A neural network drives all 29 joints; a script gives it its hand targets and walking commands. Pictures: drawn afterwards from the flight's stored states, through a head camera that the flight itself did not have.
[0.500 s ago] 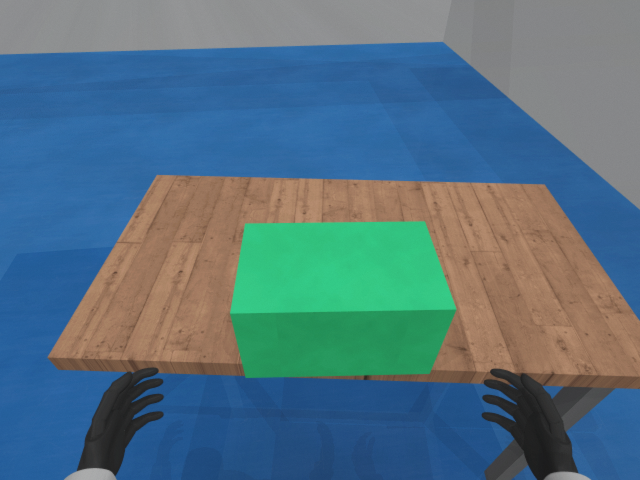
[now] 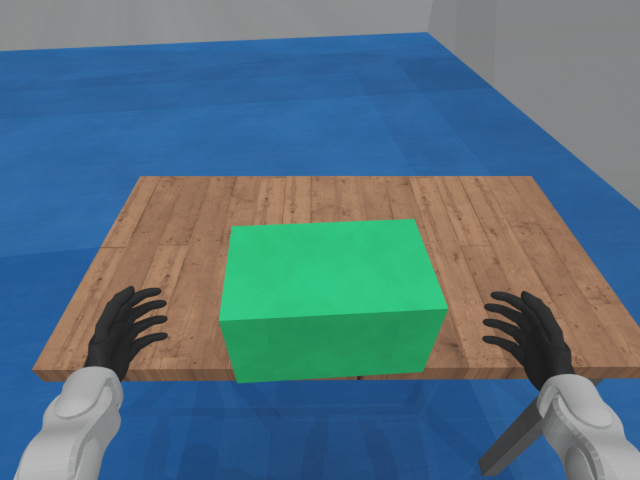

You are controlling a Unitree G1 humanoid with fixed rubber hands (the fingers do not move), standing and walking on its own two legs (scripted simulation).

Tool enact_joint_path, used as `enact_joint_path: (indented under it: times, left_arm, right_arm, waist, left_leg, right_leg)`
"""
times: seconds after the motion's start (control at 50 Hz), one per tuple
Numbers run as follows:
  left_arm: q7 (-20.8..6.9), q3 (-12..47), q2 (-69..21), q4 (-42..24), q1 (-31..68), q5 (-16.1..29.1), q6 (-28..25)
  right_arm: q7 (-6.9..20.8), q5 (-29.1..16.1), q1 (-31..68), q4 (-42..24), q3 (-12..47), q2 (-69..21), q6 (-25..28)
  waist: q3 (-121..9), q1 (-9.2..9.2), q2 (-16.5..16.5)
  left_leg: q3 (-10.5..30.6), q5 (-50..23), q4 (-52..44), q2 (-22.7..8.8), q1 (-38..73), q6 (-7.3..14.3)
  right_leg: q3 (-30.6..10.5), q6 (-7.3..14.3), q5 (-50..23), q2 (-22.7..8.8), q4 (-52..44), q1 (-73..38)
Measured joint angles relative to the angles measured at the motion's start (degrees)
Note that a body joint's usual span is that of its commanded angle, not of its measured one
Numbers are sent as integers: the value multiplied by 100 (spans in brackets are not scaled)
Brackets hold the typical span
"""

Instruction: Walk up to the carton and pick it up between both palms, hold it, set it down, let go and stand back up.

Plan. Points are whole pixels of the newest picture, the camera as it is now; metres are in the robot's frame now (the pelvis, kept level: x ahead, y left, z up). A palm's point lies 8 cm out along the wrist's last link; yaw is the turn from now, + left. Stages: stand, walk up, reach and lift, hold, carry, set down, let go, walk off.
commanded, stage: reach and lift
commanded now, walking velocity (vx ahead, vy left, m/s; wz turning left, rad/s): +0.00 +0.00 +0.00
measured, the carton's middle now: (327, 299) +0.41 -0.01 +0.00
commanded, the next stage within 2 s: none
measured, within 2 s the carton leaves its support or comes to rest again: neither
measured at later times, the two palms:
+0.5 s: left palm (119, 282) +0.35 +0.24 +0.12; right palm (542, 288) +0.32 -0.26 +0.12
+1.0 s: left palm (134, 245) +0.40 +0.24 +0.13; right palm (524, 251) +0.38 -0.26 +0.13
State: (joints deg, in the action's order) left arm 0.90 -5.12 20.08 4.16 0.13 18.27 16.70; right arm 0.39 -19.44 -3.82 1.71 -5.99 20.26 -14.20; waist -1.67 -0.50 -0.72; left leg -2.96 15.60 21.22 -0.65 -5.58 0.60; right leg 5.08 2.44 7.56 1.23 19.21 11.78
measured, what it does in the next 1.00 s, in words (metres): stands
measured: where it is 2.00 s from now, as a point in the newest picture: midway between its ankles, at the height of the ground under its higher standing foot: outside the picture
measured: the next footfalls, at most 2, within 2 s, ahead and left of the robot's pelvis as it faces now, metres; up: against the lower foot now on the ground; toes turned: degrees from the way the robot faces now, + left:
none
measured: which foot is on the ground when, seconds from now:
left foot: down 0.00-1.00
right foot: down 0.00-1.00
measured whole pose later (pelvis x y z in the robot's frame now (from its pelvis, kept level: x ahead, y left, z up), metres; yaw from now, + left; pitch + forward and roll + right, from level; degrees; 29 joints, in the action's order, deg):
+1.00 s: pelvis +0.00 +0.00 +0.00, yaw +1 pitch +5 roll -1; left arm 0.0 -7.6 22.1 26.9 35.5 13.8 25.9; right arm 0.7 -22.6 32.8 31.7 -2.5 26.0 -16.7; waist -3.3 -2.8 0.1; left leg -1.5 15.2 22.9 -0.6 -13.1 0.8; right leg 6.3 2.3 6.1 1.1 17.9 17.4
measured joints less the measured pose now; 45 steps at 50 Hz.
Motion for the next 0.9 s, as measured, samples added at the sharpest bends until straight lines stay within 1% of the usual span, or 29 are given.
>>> enact_joint_path:
  times: [0.08, 0.18, 0.34, 0.52, 0.58, 0.7, 0.9]
  left_arm:
    - [-15, -109, -28, -91, 231, -57, 265]
    - [28, -192, 7, 40, 634, -53, 534]
    - [-16, -377, 53, 148, 1221, -174, 967]
    - [37, -363, 180, 630, 2052, -165, 1322]
    - [44, -361, 201, 705, 2256, -161, 1392]
    - [47, -339, 263, 1152, 2775, -176, 1508]
    - [61, -198, 320, 1855, 3458, -178, 1361]
  right_arm:
    - [1, -98, 249, 22, 25, 151, -86]
    - [35, -209, 698, 271, 0, 265, -239]
    - [6, -358, 1356, 621, 61, 417, -407]
    - [70, -419, 2140, 1224, 82, 547, -637]
    - [80, -441, 2355, 1374, 97, 590, -644]
    - [107, -454, 2856, 1907, 130, 684, -707]
    - [123, -420, 3570, 2613, 222, 712, -593]
  waist:
    - [1, -16, 0]
    - [-53, -41, 31]
    - [-52, -119, 64]
    - [-134, -165, 71]
    - [-181, -184, 63]
    - [-209, -211, 79]
    - [-265, -221, 68]
  left_leg:
    - [-2, 5, 3, -12, -37, 0]
    - [2, 5, 16, -13, -136, 1]
    - [29, -21, -6, -20, -190, -4]
    - [49, -53, 2, -6, -371, 7]
    - [57, -56, 17, -5, -443, 10]
    - [83, -79, 9, 7, -526, 14]
    - [117, -43, 148, -2, -776, 17]
  right_leg:
    - [-3, -2, -24, 14, -47, 16]
    - [-1, 1, -30, 16, -48, 107]
    - [23, -2, -87, 25, -142, 119]
    - [39, -7, -135, 10, -179, 270]
    - [46, -13, -147, 8, -187, 329]
    - [69, -14, -169, -4, -210, 394]
    - [101, -13, -165, -2, -153, 595]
